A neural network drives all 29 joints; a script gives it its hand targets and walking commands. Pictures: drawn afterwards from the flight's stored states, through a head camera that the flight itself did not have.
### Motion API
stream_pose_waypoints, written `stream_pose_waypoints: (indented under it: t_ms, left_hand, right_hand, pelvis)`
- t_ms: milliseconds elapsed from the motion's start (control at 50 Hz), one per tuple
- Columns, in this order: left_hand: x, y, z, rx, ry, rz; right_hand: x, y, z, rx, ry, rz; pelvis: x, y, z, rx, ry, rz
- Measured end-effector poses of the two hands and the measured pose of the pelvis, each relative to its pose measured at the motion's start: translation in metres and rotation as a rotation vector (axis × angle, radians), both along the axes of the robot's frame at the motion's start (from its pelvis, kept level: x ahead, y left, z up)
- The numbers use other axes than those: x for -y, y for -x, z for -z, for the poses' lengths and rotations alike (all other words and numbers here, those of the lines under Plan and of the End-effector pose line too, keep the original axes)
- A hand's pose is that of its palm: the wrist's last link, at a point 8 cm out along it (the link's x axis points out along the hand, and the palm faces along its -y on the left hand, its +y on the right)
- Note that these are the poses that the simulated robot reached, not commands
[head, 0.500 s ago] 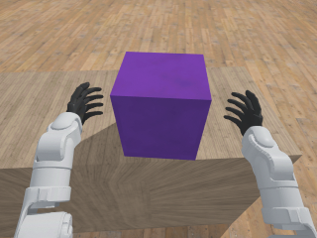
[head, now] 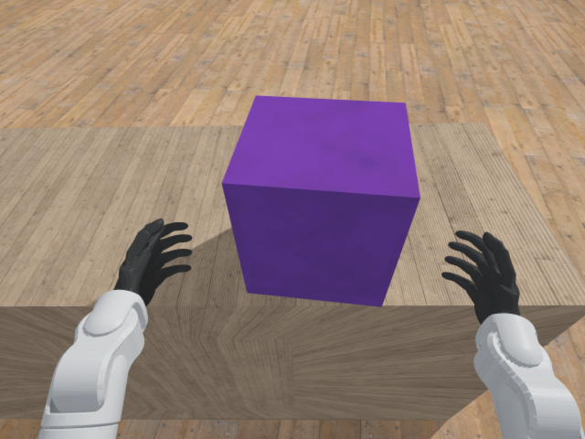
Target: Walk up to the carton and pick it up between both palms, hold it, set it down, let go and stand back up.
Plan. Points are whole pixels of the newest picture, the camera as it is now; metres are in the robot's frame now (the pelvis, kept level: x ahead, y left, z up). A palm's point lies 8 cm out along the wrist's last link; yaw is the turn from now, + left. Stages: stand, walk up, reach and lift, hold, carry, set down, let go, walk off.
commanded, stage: set down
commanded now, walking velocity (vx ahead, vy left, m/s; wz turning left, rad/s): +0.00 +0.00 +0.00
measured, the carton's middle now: (320, 204) +0.42 -0.01 +0.09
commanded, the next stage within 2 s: let go in 1.66 s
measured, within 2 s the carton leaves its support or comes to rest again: neither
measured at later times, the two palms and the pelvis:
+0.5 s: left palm (140, 357) +0.21 +0.22 +0.04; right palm (490, 360) +0.20 -0.21 +0.04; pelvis +0.00 +0.00 +0.00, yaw +0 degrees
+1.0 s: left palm (144, 392) +0.18 +0.23 -0.01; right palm (476, 386) +0.19 -0.21 -0.02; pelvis +0.02 +0.00 +0.00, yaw +0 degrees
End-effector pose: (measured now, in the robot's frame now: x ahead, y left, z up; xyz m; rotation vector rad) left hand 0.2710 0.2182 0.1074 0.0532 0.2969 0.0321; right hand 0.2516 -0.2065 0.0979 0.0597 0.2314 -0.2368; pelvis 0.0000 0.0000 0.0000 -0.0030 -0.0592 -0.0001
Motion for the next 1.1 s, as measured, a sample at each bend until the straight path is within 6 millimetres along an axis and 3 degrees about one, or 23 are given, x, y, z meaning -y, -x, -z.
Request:
stream_pose_waypoints:
  t_ms: [200,360,540,640,860,1100]
  left_hand:
    - [0.011,0.028,0.019,-0.019,0.000,0.023]
    - [0.000,0.047,0.043,-0.062,-0.019,-0.027]
    - [-0.001,0.068,0.072,-0.159,-0.019,-0.065]
    - [-0.002,0.073,0.078,-0.180,-0.029,-0.065]
    - [-0.010,0.085,0.105,-0.293,-0.061,-0.083]
    - [-0.007,0.090,0.137,-0.390,-0.065,-0.083]
  right_hand:
    - [0.006,0.035,0.019,-0.035,0.034,0.000]
    - [0.006,0.050,0.034,-0.092,0.060,-0.022]
    - [0.000,0.046,0.058,-0.175,0.088,-0.072]
    - [0.001,0.044,0.065,-0.187,0.096,-0.077]
    - [0.002,0.061,0.102,-0.303,0.082,-0.092]
    - [0.006,0.056,0.131,-0.355,0.105,-0.138]
  pelvis:
    - [0.000,-0.007,-0.001,0.021,0.001,0.007]
    - [0.003,-0.004,-0.001,0.031,-0.002,0.010]
    - [0.002,-0.006,-0.001,0.020,-0.002,-0.003]
    - [0.000,-0.010,-0.001,0.016,-0.002,-0.009]
    - [-0.002,-0.020,-0.001,0.009,0.003,-0.004]
    - [-0.002,-0.021,-0.001,0.001,0.002,-0.007]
